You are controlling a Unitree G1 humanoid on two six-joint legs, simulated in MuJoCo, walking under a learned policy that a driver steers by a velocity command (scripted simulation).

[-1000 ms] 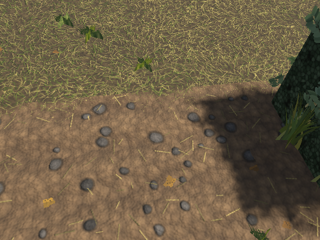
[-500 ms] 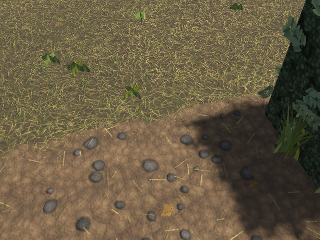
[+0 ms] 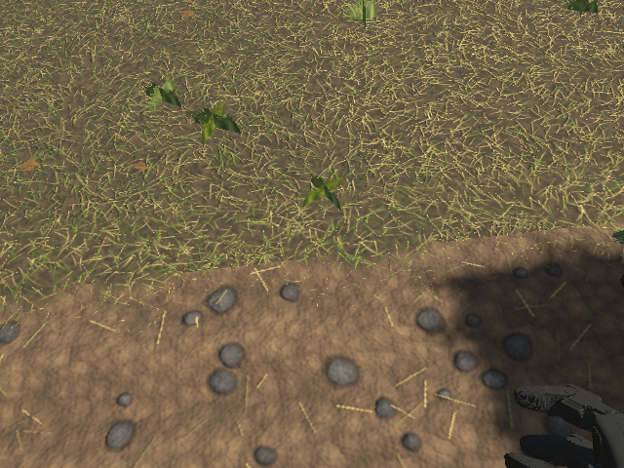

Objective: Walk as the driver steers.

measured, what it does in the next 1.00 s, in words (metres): walks ahead: left foot, then right foot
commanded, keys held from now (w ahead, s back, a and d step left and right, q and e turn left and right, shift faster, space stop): w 0.48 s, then w+q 0.52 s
